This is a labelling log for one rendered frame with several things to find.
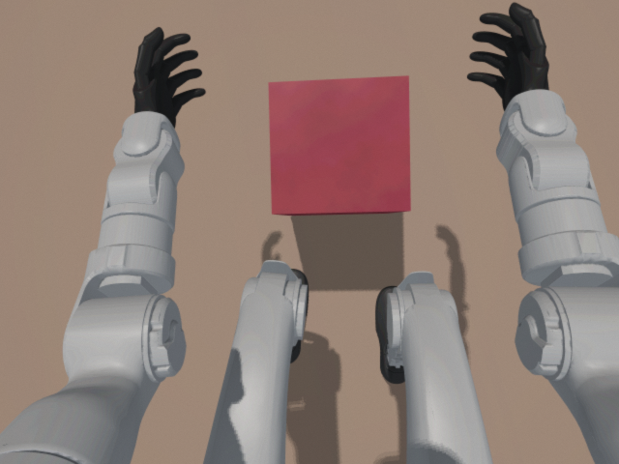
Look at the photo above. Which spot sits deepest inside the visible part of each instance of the left robot foot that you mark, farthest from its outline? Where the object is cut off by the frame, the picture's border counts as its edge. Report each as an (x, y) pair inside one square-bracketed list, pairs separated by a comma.
[(296, 349)]

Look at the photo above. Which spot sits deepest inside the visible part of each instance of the robot left thigh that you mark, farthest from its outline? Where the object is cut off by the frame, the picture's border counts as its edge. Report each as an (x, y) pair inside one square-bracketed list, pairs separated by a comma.
[(249, 426)]

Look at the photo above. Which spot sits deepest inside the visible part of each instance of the left robot upper arm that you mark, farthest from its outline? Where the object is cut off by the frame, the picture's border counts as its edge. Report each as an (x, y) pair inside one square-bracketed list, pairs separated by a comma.
[(118, 351)]

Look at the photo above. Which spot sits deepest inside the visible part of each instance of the robot left hand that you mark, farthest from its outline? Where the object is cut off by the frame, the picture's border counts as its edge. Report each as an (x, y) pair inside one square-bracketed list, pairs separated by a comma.
[(153, 88)]

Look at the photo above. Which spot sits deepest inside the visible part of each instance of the right robot forearm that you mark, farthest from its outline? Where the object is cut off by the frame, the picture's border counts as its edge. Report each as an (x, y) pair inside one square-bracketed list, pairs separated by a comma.
[(556, 205)]

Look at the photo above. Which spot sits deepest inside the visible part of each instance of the carton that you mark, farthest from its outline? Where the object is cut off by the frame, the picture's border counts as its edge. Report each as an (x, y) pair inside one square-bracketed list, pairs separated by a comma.
[(340, 146)]

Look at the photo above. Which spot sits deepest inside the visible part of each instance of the right robot upper arm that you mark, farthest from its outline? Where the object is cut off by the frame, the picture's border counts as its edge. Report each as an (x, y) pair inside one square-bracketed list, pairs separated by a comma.
[(570, 335)]

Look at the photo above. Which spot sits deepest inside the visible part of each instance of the left robot forearm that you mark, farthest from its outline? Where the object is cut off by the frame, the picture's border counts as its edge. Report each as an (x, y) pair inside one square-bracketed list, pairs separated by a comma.
[(138, 222)]

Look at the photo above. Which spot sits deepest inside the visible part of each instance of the robot right hand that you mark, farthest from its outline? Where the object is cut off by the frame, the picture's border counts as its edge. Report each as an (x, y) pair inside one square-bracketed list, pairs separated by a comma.
[(525, 68)]

